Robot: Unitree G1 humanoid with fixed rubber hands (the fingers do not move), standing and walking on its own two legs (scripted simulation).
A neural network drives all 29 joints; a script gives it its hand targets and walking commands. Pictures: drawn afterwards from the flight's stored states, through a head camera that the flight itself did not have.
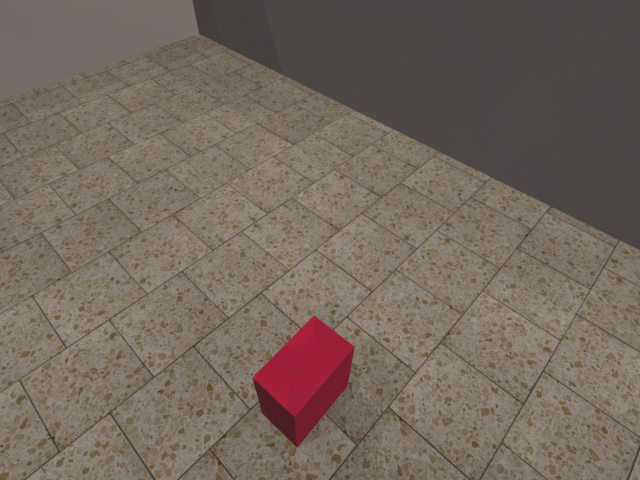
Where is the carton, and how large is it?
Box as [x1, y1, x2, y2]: [253, 316, 354, 446]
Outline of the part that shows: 314,316 253,377 262,413 296,446 301,442 346,386 354,347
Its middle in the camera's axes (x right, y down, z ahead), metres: -0.04 +0.41 +1.11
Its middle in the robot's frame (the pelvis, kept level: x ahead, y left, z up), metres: +0.49 +0.03 -0.63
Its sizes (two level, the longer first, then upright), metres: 0.236 0.144 0.275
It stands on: the floor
